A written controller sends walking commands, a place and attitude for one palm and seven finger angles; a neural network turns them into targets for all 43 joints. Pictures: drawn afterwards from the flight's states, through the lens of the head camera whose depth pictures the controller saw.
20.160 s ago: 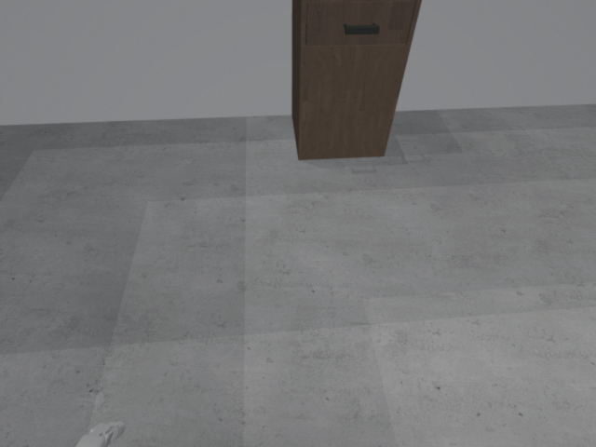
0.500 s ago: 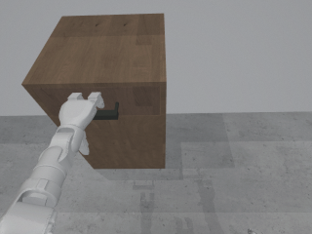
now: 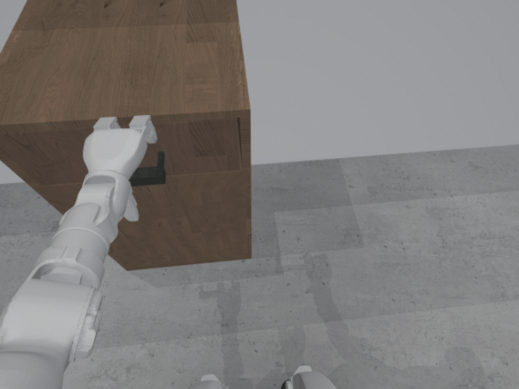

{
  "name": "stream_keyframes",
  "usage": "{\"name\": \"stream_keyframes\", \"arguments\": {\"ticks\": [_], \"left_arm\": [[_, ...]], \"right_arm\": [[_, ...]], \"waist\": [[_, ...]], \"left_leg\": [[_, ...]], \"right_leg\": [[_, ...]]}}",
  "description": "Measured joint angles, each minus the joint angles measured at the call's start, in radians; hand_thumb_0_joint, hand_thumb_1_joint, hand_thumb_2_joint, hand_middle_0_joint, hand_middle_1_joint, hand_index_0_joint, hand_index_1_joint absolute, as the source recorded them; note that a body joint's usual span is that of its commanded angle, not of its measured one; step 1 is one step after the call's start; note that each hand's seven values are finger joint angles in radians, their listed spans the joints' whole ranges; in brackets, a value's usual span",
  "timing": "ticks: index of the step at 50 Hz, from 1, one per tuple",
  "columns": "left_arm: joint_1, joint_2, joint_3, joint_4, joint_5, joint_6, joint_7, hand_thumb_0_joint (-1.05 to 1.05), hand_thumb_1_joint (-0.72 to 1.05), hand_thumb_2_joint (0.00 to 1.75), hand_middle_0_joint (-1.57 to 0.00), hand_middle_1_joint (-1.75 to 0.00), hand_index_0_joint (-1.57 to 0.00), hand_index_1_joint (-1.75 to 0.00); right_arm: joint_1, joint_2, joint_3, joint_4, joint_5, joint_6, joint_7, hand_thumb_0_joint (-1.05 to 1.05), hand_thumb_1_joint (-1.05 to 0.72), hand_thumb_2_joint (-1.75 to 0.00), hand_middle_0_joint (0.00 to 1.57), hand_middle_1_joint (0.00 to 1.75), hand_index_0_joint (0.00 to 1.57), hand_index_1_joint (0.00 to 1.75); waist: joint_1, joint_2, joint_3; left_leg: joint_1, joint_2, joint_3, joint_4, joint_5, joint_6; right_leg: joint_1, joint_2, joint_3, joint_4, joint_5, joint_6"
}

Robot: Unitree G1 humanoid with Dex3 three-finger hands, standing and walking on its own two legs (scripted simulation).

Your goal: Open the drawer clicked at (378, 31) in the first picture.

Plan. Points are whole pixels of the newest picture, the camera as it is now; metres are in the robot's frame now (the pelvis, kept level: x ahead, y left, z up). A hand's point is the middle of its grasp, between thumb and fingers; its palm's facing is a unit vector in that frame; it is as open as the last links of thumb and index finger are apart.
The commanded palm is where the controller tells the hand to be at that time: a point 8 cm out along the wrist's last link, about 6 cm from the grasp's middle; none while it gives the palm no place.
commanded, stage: move the hooked fingers above the handle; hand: left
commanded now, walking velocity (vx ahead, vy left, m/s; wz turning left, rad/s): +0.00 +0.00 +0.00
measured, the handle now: (129, 168) +0.52 +0.23 -0.05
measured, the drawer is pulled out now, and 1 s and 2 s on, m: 0.00 0.00 0.00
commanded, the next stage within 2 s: none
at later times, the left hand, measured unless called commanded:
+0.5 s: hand (123, 168) +0.48 +0.21 +0.01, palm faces -0.04 -0.04 -1.00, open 13.8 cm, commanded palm +0.46 +0.22 +0.07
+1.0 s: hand (122, 172) +0.47 +0.21 +0.01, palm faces -0.04 -0.04 -1.00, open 13.8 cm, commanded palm +0.45 +0.22 +0.07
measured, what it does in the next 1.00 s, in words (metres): stands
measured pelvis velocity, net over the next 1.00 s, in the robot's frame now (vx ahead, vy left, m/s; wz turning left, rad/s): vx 0.01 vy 0.00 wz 0.00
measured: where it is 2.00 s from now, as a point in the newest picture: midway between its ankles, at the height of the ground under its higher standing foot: outside the picture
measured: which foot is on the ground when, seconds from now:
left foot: down 0.00-1.00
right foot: down 0.00-1.00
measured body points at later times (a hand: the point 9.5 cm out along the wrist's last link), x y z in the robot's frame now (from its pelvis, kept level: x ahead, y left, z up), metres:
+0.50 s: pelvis +0.00 +0.00 +0.00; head +0.11 +0.00 +0.43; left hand +0.48 +0.21 +0.07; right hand +0.02 -0.28 -0.13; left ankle -0.01 +0.09 -0.70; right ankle +0.00 -0.11 -0.70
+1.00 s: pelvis +0.01 +0.00 +0.00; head +0.11 +0.00 +0.44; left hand +0.47 +0.21 +0.06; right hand +0.03 -0.27 -0.13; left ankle -0.01 +0.09 -0.70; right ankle +0.00 -0.11 -0.70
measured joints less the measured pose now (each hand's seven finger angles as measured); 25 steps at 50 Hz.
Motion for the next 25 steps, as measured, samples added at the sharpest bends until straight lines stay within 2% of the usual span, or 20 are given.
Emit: {"name": "stream_keyframes", "arguments": {"ticks": [2,5,9,12,18,21,25], "left_arm": [[-0.018,0.01,0.014,0.02,0.006,0.018,0.025,0.0,-0.49,0.3,-0.33,-1.21,-0.32,-1.2],[-0.016,0.005,0.023,0.013,0.006,0.031,0.042,0.0,-0.49,0.3,-0.35,-1.24,-0.34,-1.22],[-0.004,0.01,0.026,0.042,-0.009,0.085,0.019,0.0,-0.49,0.3,-0.34,-1.23,-0.34,-1.23],[0.003,0.024,0.015,0.062,-0.026,0.099,-0.013,0.0,-0.49,0.3,-0.33,-1.22,-0.33,-1.22],[-0.006,0.038,-0.029,0.029,-0.032,0.024,-0.057,0.0,-0.49,0.3,-0.33,-1.21,-0.33,-1.21],[-0.025,0.036,-0.029,0.026,-0.024,-0.01,-0.044,0.0,-0.49,0.3,-0.32,-1.2,-0.33,-1.21],[-0.042,0.035,-0.007,0.037,-0.013,-0.006,-0.005,0.0,-0.49,0.3,-0.33,-1.21,-0.32,-1.21]], "right_arm": [[0.003,-0.004,0.0,-0.001,-0.002,0.001,0.005,0.01,-0.9,-0.9,0.21,0.3,0.2,0.3],[0.011,-0.009,-0.001,0.001,-0.004,0.008,0.012,0.01,-0.9,-0.9,0.2,0.3,0.2,0.3],[0.008,-0.007,0.004,0.001,0.003,0.022,0.011,0.01,-0.9,-0.9,0.2,0.3,0.2,0.3],[0.006,0.0,0.01,-0.007,0.012,0.021,0.004,0.01,-0.9,-0.9,0.21,0.3,0.2,0.3],[0.005,0.009,0.011,-0.014,0.013,-0.004,-0.016,0.01,-0.9,-0.9,0.21,0.3,0.2,0.3],[-0.003,0.004,0.012,-0.013,0.009,-0.011,-0.017,0.01,-0.9,-0.9,0.21,0.3,0.2,0.3],[-0.015,-0.007,0.01,-0.02,0.002,-0.013,-0.009,0.01,-0.9,-0.9,0.21,0.3,0.2,0.3]], "waist": [[-0.008,0.003,0.0],[-0.003,0.01,-0.004],[-0.002,0.017,-0.006],[-0.002,0.015,0.001],[0.002,0.003,0.009],[-0.001,-0.002,0.003],[-0.007,0.001,-0.006]], "left_leg": [[-0.023,0.003,0.003,0.015,-0.004,0.001],[-0.038,0.005,0.008,0.021,-0.005,0.002],[-0.021,0.009,0.016,0.005,0.0,0.003],[0.0,0.008,0.014,-0.011,0.007,0.002],[0.003,0.004,-0.009,-0.015,0.014,-0.002],[-0.017,0.003,-0.018,0.003,0.008,-0.003],[-0.047,0.004,-0.018,0.027,-0.005,-0.003]], "right_leg": [[-0.023,0.002,0.003,0.013,-0.002,0.0],[-0.04,0.005,0.008,0.018,0.0,0.002],[-0.027,0.009,0.016,0.004,0.008,0.003],[-0.006,0.009,0.015,-0.012,0.014,0.002],[0.01,0.005,-0.009,-0.025,0.017,-0.001],[-0.004,0.003,-0.017,-0.012,0.01,-0.003],[-0.034,0.004,-0.017,0.01,-0.001,-0.003]]}}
